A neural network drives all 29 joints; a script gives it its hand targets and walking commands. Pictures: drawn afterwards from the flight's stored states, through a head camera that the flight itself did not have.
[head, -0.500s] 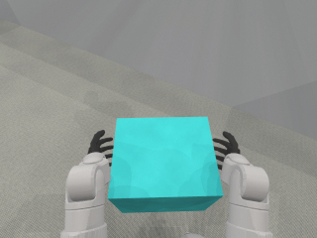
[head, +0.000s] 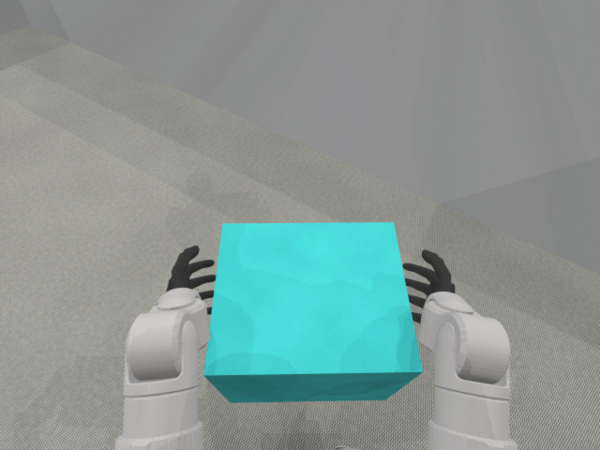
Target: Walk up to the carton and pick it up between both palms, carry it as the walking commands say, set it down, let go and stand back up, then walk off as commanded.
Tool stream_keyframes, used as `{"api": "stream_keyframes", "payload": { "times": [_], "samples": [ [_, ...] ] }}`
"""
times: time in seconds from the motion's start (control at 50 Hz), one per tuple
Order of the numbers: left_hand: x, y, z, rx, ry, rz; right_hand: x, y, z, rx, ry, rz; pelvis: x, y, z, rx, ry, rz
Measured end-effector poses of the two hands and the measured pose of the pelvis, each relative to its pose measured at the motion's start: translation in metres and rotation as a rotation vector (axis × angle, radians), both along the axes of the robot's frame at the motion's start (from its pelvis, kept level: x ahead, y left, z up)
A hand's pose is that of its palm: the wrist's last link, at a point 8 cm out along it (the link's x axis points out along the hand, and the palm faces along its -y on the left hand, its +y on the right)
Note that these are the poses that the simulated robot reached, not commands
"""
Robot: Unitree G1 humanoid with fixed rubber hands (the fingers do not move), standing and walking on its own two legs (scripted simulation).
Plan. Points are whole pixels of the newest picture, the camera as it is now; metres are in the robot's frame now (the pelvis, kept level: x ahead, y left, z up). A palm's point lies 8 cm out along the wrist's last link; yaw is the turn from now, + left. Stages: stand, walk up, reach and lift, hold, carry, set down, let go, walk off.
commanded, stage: carry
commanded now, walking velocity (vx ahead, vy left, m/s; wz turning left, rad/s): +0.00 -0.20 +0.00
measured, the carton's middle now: (308, 316) +0.31 +0.00 -0.02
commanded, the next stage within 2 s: none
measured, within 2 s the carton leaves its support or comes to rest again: neither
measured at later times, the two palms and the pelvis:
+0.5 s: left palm (323, 341) +0.23 -0.01 +0.08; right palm (585, 376) +0.21 -0.32 +0.06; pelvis -0.06 -0.14 +0.01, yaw -3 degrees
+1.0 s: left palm (364, 411) +0.16 -0.05 +0.07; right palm out of the picture +0.15 -0.37 +0.08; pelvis -0.13 -0.20 +0.01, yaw -2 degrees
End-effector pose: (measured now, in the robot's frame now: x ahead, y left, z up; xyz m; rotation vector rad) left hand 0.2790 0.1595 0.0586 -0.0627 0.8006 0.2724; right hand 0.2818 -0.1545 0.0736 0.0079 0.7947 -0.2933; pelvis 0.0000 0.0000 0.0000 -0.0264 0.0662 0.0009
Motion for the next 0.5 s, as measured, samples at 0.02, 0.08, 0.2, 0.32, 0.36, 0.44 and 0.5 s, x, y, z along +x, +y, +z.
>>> {"api": "stream_keyframes", "payload": {
  "times": [0.02,0.08,0.2,0.32,0.36,0.44,0.5],
  "samples": [
    [-0.002,-0.003,0.002,0.002,0.004,-0.005,-0.004,-0.003,0.002,0.002,0.004,-0.005,-0.003,-0.002,0.003,-0.009,-0.001,-0.008],
    [-0.006,-0.016,0.007,-0.001,0.005,-0.028,-0.015,-0.016,0.007,0.000,0.006,-0.028,-0.010,-0.009,0.008,-0.031,0.000,-0.031],
    [-0.015,-0.056,0.009,-0.012,-0.005,-0.065,-0.036,-0.055,0.013,-0.013,-0.003,-0.064,-0.025,-0.040,0.009,-0.045,-0.010,-0.068],
    [-0.028,-0.111,0.011,0.046,-0.008,-0.080,-0.053,-0.110,-0.003,0.043,-0.006,-0.078,-0.038,-0.087,0.000,0.007,-0.019,-0.084],
    [-0.033,-0.130,0.010,0.068,-0.001,-0.083,-0.058,-0.130,-0.013,0.067,0.000,-0.079,-0.043,-0.104,-0.003,0.034,-0.020,-0.081],
    [-0.043,-0.157,0.014,0.091,0.050,-0.083,-0.071,-0.156,-0.019,0.099,0.053,-0.079,-0.052,-0.128,0.009,0.084,-0.010,-0.069],
    [-0.048,-0.169,0.018,0.105,0.046,-0.073,-0.072,-0.168,-0.017,0.110,0.048,-0.069,-0.058,-0.142,0.012,0.097,-0.003,-0.059]
  ]
}}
